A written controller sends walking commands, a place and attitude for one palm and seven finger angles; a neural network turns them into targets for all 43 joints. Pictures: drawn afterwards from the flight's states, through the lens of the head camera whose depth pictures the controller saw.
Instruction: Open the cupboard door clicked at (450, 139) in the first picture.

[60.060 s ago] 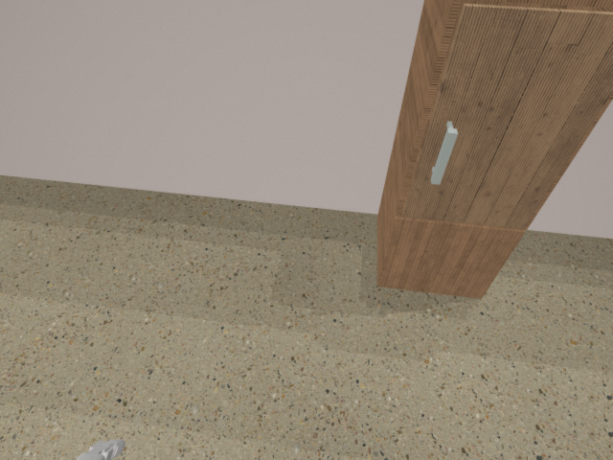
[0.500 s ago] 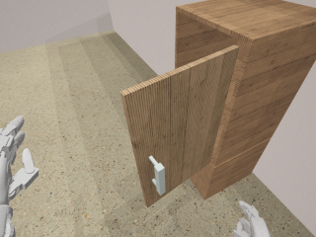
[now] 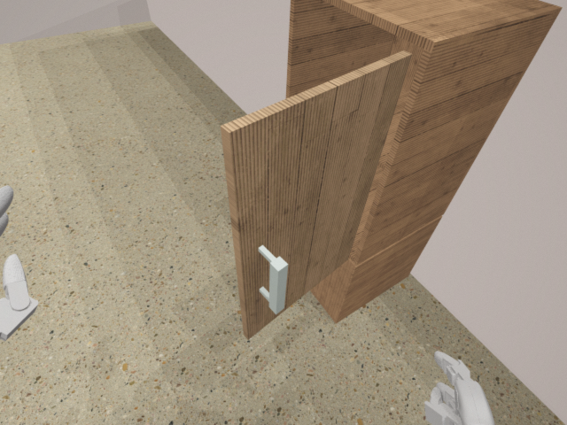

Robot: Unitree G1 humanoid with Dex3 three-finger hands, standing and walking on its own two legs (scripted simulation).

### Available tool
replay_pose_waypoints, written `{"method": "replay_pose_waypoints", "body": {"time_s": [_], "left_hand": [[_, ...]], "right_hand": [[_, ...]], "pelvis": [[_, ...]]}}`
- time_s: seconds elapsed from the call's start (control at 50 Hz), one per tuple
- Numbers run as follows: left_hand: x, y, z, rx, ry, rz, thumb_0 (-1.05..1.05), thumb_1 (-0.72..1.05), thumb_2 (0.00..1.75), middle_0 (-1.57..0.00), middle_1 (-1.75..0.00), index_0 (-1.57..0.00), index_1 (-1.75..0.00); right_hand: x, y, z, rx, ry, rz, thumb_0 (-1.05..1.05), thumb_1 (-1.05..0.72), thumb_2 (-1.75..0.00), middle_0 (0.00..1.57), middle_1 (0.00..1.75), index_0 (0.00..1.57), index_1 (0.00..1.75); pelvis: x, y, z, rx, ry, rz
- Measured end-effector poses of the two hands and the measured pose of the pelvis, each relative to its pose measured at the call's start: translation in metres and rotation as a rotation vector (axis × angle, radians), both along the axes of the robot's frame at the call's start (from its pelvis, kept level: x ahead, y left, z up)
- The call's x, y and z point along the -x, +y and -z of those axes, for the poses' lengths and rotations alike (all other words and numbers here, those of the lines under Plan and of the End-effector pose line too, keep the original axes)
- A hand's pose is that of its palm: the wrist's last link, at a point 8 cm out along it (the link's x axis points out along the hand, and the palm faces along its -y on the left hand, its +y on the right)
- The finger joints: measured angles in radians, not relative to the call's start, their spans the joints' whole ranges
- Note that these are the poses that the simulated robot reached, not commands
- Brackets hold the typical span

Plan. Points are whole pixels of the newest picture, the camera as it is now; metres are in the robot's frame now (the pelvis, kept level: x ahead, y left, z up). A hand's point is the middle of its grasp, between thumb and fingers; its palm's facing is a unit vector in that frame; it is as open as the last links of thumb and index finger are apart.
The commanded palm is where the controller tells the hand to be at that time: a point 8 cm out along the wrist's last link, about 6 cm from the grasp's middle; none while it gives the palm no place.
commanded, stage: step back with the hand held close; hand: left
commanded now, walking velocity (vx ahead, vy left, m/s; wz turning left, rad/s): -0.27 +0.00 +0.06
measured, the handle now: (270, 280) +0.39 +0.04 -0.08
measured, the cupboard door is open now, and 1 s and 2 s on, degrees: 98 98 98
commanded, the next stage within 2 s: stop stepping back and stand still in 0.78 s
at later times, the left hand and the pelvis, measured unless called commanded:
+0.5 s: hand out of the picture +0.12 +0.25 +0.17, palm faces +0.42 -0.79 -0.44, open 7.4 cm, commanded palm +0.05 +0.29 +0.18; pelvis -0.09 -0.01 -0.01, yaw +1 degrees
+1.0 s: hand out of the picture +0.00 +0.25 +0.17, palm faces +0.41 -0.80 -0.44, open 7.4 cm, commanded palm -0.10 +0.30 +0.18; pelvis -0.23 +0.00 +0.00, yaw +1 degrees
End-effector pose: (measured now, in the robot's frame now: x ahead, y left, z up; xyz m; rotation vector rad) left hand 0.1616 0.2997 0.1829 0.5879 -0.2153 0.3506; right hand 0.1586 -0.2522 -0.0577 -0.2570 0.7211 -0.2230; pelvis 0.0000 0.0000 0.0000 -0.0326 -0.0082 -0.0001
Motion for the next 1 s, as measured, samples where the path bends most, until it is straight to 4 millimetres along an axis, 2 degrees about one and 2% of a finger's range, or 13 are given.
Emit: {"method": "replay_pose_waypoints", "body": {"time_s": [0.12,0.2,0.28,0.36,0.42,0.5,0.6,0.66,0.72,0.82,0.9,1.0], "left_hand": [[0.037,0.015,0.008,-0.008,-0.016,-0.079,0.02,0.88,0.90,-0.21,-0.30,-0.22,-0.30],[0.062,0.019,0.005,0.001,-0.059,-0.155,0.02,0.88,0.90,-0.21,-0.30,-0.22,-0.30],[0.082,0.015,0.005,0.003,-0.067,-0.192,0.02,0.88,0.90,-0.21,-0.30,-0.21,-0.30],[0.085,0.002,0.009,0.035,-0.044,-0.146,0.02,0.89,0.90,-0.21,-0.30,-0.21,-0.30],[0.080,-0.008,0.003,0.039,-0.077,-0.064,0.02,0.88,0.90,-0.21,-0.30,-0.21,-0.30],[0.080,-0.009,-0.007,0.018,-0.127,0.027,0.02,0.88,0.90,-0.21,-0.30,-0.22,-0.30],[0.099,-0.010,-0.007,-0.011,-0.088,0.072,0.02,0.88,0.90,-0.21,-0.30,-0.22,-0.30],[0.123,-0.014,-0.001,-0.023,-0.035,0.066,0.02,0.88,0.90,-0.21,-0.30,-0.22,-0.30],[0.156,-0.020,0.005,-0.021,0.001,0.051,0.02,0.88,0.90,-0.21,-0.30,-0.22,-0.30],[0.199,-0.019,-0.002,0.016,-0.034,-0.027,0.02,0.88,0.89,-0.21,-0.30,-0.22,-0.30],[0.204,-0.013,-0.005,0.045,-0.092,-0.062,0.02,0.88,0.90,-0.21,-0.30,-0.22,-0.30],[0.204,-0.008,0.000,0.032,-0.086,0.013,0.02,0.88,0.90,-0.21,-0.30,-0.21,-0.30]], "right_hand": [[0.021,0.018,0.008,0.024,0.002,-0.066,0.01,-0.90,-0.90,0.21,0.30,0.20,0.30],[0.032,0.030,0.019,0.018,0.031,-0.125,0.01,-0.90,-0.90,0.21,0.30,0.20,0.30],[0.040,0.039,0.031,-0.023,0.044,-0.164,0.01,-0.90,-0.90,0.21,0.30,0.20,0.30],[0.052,0.039,0.039,-0.063,0.076,-0.161,0.01,-0.90,-0.90,0.21,0.30,0.20,0.30],[0.065,0.032,0.034,-0.080,0.087,-0.119,0.01,-0.90,-0.90,0.21,0.30,0.20,0.30],[0.079,0.016,0.013,-0.041,0.035,-0.065,0.01,-0.90,-0.90,0.21,0.30,0.20,0.30],[0.095,-0.007,-0.009,0.016,-0.088,-0.043,0.01,-0.90,-0.90,0.21,0.30,0.20,0.30],[0.111,-0.016,-0.010,0.025,-0.122,-0.045,0.01,-0.90,-0.90,0.21,0.30,0.20,0.30],[0.132,-0.020,-0.001,0.012,-0.098,-0.048,0.01,-0.90,-0.90,0.20,0.30,0.20,0.30],[0.183,-0.013,0.004,0.005,0.078,-0.066,0.01,-0.91,-0.90,0.20,0.30,0.20,0.30],[0.209,-0.002,0.010,0.018,0.116,-0.067,0.01,-0.90,-0.90,0.20,0.30,0.20,0.30],[0.235,0.015,0.021,-0.009,0.092,-0.020,0.01,-0.90,-0.90,0.21,0.30,0.20,0.30]], "pelvis": [[0.023,0.008,0.005,0.007,-0.011,-0.040],[0.034,0.007,0.007,0.012,0.015,-0.092],[0.048,-0.001,0.011,-0.023,0.071,-0.071],[0.071,-0.007,0.009,-0.003,0.071,-0.035],[0.079,-0.010,0.006,0.005,0.045,-0.026],[0.087,-0.012,0.006,0.004,0.023,-0.020],[0.118,-0.011,0.009,-0.006,0.015,0.012],[0.141,-0.014,0.012,-0.008,0.021,0.012],[0.163,-0.019,0.015,-0.006,0.018,-0.004],[0.175,-0.022,-0.004,-0.068,0.033,0.008],[0.195,-0.017,-0.006,-0.060,0.041,0.003],[0.229,-0.001,0.003,-0.019,0.038,-0.023]]}}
